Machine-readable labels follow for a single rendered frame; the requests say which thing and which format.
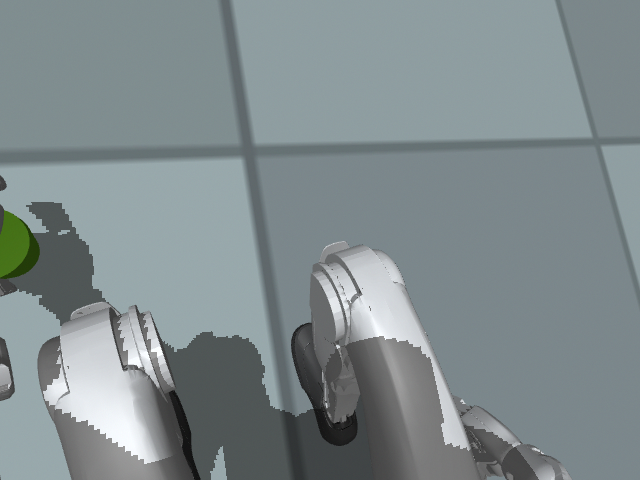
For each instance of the left robot hand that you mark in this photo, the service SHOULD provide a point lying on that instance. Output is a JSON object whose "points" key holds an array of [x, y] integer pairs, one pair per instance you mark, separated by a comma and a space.
{"points": [[6, 287]]}

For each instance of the right robot hand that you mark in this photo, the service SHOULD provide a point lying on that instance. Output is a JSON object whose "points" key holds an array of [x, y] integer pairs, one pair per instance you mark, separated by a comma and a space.
{"points": [[490, 439]]}

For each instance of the cup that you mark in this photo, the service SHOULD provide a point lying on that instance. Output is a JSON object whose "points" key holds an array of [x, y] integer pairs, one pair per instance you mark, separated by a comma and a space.
{"points": [[19, 250]]}

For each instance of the right robot arm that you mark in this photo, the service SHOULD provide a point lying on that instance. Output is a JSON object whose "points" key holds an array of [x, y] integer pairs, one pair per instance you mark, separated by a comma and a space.
{"points": [[526, 462]]}

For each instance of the right robot foot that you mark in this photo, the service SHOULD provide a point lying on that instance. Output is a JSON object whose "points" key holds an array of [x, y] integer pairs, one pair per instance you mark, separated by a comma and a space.
{"points": [[310, 376]]}

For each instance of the left robot foot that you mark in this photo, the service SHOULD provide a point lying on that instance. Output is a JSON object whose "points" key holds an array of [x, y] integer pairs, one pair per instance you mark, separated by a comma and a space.
{"points": [[186, 433]]}

